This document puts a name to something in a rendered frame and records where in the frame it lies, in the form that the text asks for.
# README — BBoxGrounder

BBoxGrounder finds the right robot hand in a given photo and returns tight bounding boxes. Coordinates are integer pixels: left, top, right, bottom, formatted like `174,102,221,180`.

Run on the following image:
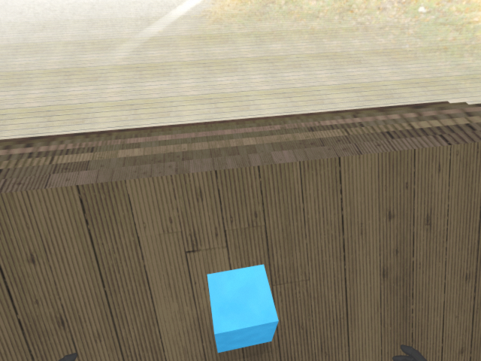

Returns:
392,344,427,361

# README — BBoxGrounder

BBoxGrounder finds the carton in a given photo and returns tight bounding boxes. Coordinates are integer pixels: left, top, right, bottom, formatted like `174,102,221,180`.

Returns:
207,265,279,353

